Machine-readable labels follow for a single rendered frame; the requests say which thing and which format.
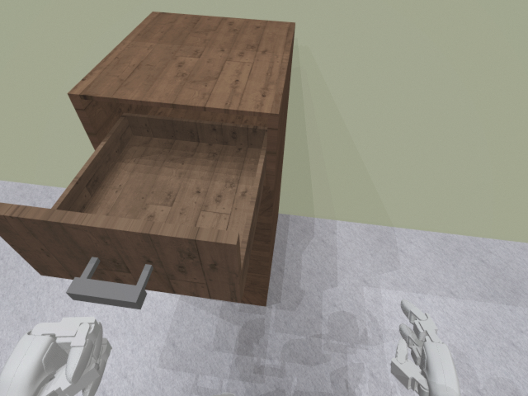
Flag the cabinet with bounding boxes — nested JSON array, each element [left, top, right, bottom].
[[68, 12, 295, 307]]

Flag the handle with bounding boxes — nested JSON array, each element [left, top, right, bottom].
[[66, 257, 153, 309]]

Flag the robot left hand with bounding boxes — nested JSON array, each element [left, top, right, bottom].
[[0, 317, 112, 396]]

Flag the robot right hand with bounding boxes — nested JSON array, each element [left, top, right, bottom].
[[391, 299, 460, 396]]

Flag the drawer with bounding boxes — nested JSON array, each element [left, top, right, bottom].
[[0, 113, 267, 303]]

